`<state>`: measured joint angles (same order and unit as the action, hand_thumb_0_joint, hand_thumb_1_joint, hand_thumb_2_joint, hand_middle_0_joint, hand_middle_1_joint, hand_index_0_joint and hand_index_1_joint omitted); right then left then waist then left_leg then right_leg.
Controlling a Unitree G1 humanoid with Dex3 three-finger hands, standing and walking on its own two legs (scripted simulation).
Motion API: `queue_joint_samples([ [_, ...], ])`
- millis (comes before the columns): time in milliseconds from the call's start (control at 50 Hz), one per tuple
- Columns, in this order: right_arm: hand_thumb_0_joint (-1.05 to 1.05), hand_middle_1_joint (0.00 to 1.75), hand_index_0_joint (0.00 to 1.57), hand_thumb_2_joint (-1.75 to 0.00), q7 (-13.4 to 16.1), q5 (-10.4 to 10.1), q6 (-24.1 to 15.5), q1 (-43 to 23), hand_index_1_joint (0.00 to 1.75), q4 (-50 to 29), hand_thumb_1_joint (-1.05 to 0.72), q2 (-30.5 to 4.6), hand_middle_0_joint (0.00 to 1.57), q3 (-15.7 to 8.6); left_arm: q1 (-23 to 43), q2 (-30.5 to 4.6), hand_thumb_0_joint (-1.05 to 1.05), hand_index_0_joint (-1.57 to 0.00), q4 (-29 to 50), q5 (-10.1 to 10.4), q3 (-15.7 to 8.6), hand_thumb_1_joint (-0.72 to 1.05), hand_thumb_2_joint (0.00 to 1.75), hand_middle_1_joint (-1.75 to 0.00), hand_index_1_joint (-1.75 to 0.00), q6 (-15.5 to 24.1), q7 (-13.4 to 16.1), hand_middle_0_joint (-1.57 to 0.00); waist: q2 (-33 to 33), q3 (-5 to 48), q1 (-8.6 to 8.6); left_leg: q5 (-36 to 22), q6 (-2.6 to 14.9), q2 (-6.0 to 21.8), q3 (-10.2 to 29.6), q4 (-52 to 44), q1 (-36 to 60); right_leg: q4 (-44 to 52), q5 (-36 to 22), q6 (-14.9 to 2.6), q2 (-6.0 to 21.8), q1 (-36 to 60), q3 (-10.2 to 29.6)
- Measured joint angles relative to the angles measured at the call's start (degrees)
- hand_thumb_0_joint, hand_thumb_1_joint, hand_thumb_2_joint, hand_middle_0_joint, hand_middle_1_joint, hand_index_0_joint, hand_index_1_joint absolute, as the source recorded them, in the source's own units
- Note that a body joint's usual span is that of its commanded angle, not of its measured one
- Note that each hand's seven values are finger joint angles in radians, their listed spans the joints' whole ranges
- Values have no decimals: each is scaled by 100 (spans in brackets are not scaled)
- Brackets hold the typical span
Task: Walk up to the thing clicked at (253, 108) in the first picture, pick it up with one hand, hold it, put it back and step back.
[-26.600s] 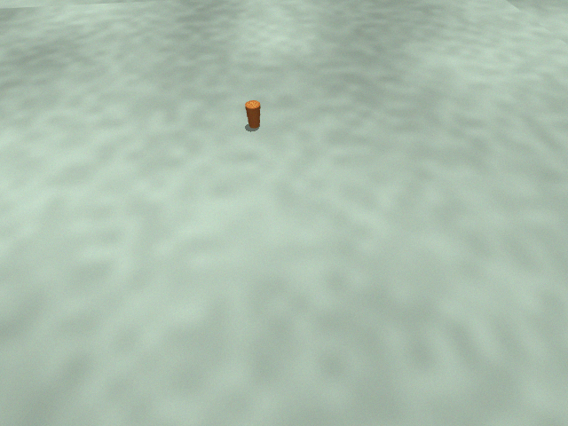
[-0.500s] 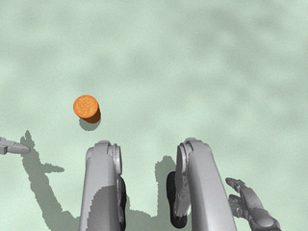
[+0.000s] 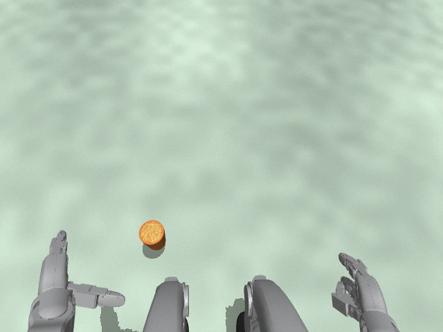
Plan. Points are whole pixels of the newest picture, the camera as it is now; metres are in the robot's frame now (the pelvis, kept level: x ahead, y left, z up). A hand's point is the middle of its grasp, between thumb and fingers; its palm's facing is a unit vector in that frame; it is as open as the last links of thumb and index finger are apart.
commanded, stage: home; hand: left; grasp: from the side
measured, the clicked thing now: (154, 237) +0.43 +0.21 -0.57
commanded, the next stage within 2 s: none
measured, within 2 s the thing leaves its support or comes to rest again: neither
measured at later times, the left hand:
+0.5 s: hand (92, 291) +0.20 +0.19 +0.03, palm faces +0.13 -0.95 -0.30, open 17.3 cm
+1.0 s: hand (100, 292) +0.19 +0.18 +0.03, palm faces +0.12 -0.95 -0.28, open 17.5 cm
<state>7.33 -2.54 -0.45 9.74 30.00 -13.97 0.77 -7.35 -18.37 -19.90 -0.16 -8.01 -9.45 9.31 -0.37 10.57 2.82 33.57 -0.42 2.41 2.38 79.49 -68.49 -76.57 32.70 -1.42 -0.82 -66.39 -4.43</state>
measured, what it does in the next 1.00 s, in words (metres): rises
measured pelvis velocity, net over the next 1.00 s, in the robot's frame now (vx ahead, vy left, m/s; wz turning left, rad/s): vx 0.03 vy -0.01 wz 0.03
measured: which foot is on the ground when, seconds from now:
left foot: down 0.00-1.00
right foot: down 0.00-1.00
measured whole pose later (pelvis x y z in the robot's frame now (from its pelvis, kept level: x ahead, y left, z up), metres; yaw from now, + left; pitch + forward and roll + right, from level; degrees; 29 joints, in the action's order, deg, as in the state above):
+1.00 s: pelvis +0.03 -0.01 +0.09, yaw +2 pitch +8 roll -2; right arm 10.2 -1.2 -6.0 16.7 28.2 -12.0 2.4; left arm -26.7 -12.0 -0.5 1.0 0.7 -15.4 7.7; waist -1.5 6.5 1.7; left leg 26.8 -0.8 1.9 1.6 53.9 -35.0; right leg -51.5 26.3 -1.3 -0.8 -33.1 -3.9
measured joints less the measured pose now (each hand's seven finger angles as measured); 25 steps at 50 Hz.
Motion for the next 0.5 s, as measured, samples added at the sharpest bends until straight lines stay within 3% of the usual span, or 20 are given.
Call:
queue_joint_samples([
  [300, 1, 30, 20, -90, 298, 20, -227, 739, 30, -241, -90, 193, 20, 134, -1668, 536, -1, -6, 1788, 146, 837, -51, 7, -6, -6, -707, 144, -7, -187, -78, -24, -459, 52, -51, -110, -2011, 2648, 2063, -492, 89, 12, 2667, 91],
  [500, 2, 30, 20, -90, 281, 101, -428, 647, 30, -373, -90, 252, 20, 197, -2054, 628, -1, -6, 2149, 121, 921, -51, 7, -6, -6, -681, -37, -6, -192, -234, -135, -575, 41, -80, -115, -2365, 3147, 2372, -574, 84, 35, 3152, 93],
])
